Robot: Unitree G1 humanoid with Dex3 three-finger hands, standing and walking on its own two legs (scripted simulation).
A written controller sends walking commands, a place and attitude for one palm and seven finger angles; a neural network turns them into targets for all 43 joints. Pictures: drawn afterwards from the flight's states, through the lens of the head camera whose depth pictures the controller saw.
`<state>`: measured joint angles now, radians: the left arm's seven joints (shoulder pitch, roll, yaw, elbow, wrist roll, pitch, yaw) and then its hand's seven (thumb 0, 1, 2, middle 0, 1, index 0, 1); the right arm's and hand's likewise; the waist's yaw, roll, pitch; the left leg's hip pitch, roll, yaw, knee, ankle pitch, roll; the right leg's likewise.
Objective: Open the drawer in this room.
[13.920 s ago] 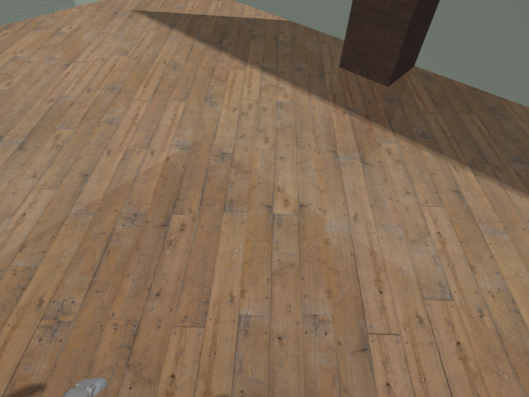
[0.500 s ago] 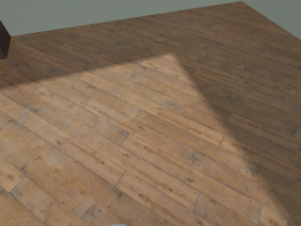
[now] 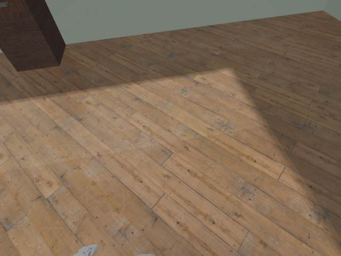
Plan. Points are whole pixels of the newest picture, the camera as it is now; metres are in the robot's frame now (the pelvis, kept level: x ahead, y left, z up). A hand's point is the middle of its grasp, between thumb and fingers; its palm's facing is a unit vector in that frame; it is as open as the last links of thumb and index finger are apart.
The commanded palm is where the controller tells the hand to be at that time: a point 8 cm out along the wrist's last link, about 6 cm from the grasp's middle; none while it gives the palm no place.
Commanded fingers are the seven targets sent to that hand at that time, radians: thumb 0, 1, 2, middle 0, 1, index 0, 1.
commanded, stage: turn or walk to find it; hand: left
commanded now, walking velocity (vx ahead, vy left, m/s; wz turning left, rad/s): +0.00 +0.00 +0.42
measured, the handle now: out of the picture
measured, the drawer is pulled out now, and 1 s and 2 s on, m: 0.00 0.00 0.00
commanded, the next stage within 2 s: stand and wait in 0.10 s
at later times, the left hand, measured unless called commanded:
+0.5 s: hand out of the picture -0.04 +0.23 -0.17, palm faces +0.17 -0.96 -0.21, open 7.3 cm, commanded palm none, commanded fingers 0.00 0.90 0.90 -0.20 -0.30 -0.20 -0.30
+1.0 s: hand out of the picture -0.05 +0.26 -0.18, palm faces +0.29 -0.93 -0.21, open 7.3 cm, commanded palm none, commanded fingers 0.00 0.90 0.90 -0.20 -0.30 -0.20 -0.30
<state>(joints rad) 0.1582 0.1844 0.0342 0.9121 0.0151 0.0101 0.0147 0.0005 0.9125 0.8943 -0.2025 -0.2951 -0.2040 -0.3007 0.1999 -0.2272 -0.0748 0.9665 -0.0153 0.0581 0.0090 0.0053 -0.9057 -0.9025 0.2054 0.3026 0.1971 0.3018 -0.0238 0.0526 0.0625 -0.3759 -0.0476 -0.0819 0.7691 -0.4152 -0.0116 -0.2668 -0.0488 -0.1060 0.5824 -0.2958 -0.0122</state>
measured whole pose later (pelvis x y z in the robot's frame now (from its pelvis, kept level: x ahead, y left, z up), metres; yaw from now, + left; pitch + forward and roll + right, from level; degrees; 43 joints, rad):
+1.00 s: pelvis -0.05 +0.05 +0.00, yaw +15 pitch +0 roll +0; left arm 0.19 0.22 0.06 1.01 0.02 0.07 0.02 0.00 0.91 0.89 -0.20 -0.30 -0.21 -0.30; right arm 0.21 -0.19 -0.06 1.01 -0.02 0.02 0.00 0.00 -0.91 -0.90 0.20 0.30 0.19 0.30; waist -0.01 -0.05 0.08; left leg -0.30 -0.01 0.06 0.62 -0.31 0.05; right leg -0.39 -0.12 -0.09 0.92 -0.49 0.05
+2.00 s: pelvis -0.10 +0.02 +0.01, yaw +40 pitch +0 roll -1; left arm 0.22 0.27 0.06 0.99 0.01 0.06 0.01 0.00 0.91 0.89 -0.20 -0.29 -0.20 -0.30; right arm 0.13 -0.19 -0.03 0.95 -0.01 0.02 0.00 0.00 -0.91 -0.90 0.20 0.30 0.20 0.30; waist 0.03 -0.03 0.08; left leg -0.21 -0.02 0.00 0.49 -0.27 0.04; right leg -0.45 -0.09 -0.06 1.05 -0.44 0.08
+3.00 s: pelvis -0.10 +0.04 +0.01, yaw +54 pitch -1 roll +0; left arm 0.28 0.20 0.05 1.06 0.03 0.05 -0.02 0.00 0.91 0.89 -0.20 -0.29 -0.20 -0.30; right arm 0.25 -0.17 -0.04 1.02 -0.02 -0.05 -0.01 0.00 -0.93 -0.90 0.21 0.30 0.20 0.30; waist 0.02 -0.02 0.02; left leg -0.06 0.02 0.15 0.36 -0.28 0.03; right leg -0.47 -0.09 -0.06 1.01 -0.33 0.04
